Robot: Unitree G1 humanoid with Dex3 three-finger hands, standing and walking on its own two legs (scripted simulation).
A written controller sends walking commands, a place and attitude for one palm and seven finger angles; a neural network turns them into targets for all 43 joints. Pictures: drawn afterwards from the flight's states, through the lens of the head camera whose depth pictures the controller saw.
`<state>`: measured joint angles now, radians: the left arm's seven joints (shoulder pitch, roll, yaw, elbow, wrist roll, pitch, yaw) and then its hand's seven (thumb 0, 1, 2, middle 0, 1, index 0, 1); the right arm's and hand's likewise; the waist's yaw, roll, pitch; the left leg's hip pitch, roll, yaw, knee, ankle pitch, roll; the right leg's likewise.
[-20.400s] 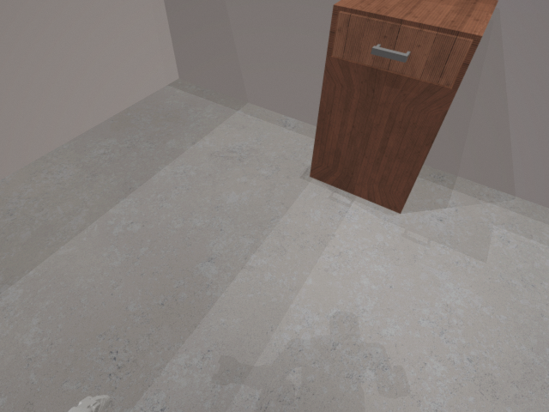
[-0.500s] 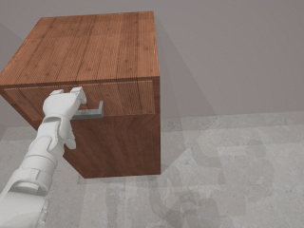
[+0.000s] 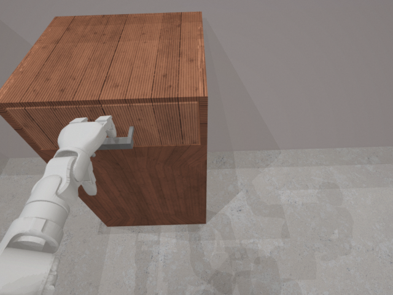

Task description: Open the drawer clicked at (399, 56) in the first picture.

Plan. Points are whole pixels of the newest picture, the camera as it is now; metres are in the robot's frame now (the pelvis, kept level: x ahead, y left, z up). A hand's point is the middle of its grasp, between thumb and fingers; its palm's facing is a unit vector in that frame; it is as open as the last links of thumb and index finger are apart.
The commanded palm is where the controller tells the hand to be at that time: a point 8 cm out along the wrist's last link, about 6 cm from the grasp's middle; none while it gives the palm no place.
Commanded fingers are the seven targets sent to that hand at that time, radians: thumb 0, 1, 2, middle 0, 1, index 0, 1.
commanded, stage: lower the fingers behind the handle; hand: left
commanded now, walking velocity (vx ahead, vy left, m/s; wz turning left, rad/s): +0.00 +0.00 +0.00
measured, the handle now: (109, 137) +0.49 +0.25 +0.00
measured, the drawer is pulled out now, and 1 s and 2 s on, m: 0.00 0.00 0.00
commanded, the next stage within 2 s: close the thumb around the handle in 1.46 s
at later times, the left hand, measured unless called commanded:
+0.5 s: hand (102, 148) +0.43 +0.25 +0.02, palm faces -0.09 -0.06 -0.99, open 13.9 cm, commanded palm +0.41 +0.26 +0.07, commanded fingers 0.00 -0.50 0.30 -0.30 -1.20 -0.30 -1.20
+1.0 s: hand (106, 159) +0.43 +0.25 -0.02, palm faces -0.08 -0.02 -1.00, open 13.9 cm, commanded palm +0.41 +0.25 +0.04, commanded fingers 0.00 -0.50 0.30 -0.30 -1.20 -0.30 -1.20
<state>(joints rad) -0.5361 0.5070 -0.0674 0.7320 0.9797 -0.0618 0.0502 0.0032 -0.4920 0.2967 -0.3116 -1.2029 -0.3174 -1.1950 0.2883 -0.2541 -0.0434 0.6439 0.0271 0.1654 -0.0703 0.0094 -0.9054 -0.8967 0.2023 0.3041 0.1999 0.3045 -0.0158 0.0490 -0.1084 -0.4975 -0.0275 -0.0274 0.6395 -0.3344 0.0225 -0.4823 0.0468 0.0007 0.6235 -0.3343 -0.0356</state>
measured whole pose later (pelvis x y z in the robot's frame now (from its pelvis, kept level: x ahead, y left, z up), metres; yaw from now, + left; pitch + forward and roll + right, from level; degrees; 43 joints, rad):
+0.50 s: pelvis +0.00 +0.01 -0.01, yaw -1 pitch +15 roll -1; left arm -0.62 0.50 -0.04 0.83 1.04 -0.12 0.19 0.00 -0.49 0.30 -0.29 -1.20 -0.32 -1.20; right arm 0.32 -0.24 -0.05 0.67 0.01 0.16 -0.06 0.01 -0.91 -0.90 0.20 0.30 0.20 0.30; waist -0.05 0.04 -0.14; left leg -0.64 -0.03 -0.02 0.75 -0.38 0.04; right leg -0.61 0.05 0.01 0.71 -0.36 -0.02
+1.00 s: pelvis -0.01 +0.02 -0.02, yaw -2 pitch +18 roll -2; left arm -0.63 0.45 -0.03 0.95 1.09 -0.02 0.33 0.00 -0.49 0.30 -0.31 -1.20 -0.32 -1.20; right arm 0.29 -0.23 -0.05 0.67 0.00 0.15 -0.03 0.01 -0.91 -0.90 0.20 0.30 0.20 0.30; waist -0.07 0.04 -0.16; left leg -0.74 -0.02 -0.01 0.83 -0.41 0.04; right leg -0.71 0.06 0.01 0.78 -0.38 -0.02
